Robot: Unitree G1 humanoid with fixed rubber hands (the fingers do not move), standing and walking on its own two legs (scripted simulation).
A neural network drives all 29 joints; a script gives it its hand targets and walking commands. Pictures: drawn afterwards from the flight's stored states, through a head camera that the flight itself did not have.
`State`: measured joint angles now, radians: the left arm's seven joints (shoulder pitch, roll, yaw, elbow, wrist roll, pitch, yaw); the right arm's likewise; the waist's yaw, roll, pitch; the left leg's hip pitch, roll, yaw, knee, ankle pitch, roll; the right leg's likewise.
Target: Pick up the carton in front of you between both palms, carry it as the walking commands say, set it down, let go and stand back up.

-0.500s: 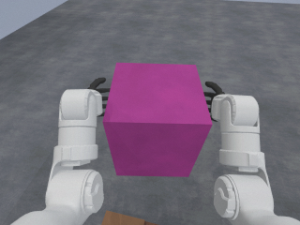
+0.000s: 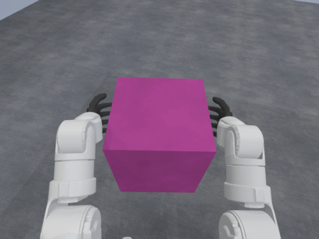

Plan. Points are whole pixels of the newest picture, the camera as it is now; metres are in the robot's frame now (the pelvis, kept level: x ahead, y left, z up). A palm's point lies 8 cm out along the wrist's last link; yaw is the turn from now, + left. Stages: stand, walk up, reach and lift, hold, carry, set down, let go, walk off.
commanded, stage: carry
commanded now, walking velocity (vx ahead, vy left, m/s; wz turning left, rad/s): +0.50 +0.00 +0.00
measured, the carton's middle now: (158, 139) +0.37 +0.02 +0.04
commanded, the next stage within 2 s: none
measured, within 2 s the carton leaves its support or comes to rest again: neither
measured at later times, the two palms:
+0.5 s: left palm (138, 65) +0.62 +0.10 +0.09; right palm (228, 68) +0.62 -0.20 +0.09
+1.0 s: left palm (136, 26) +0.93 +0.14 +0.07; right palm (204, 33) +0.89 -0.16 +0.07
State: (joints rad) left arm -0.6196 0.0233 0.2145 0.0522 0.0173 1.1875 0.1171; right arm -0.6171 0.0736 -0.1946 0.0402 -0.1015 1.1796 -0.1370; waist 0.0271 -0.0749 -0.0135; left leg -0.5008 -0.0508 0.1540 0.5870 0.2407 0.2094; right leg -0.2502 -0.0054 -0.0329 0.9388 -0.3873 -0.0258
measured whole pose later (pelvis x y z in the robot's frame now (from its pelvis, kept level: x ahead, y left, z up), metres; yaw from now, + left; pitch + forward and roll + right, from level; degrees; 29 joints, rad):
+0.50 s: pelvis +0.29 -0.04 -0.03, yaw -2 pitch +5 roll -1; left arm -0.51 -0.05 0.18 0.00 0.09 1.26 0.12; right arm -0.60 -0.01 -0.16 0.08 -0.03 1.26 -0.13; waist 0.01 0.03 -0.09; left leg -0.65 0.05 0.02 1.22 -0.39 0.02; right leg -0.39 0.03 -0.13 0.56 -0.25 -0.09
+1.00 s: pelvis +0.56 +0.02 -0.01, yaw -2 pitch +6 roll -2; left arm -0.62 -0.01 0.18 0.10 0.06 1.19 0.12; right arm -0.55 0.05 -0.21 0.04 -0.06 1.19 -0.14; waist -0.04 0.00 0.00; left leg -0.31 0.00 0.13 0.42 -0.21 0.08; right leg -0.64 -0.05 -0.04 1.03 -0.36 0.01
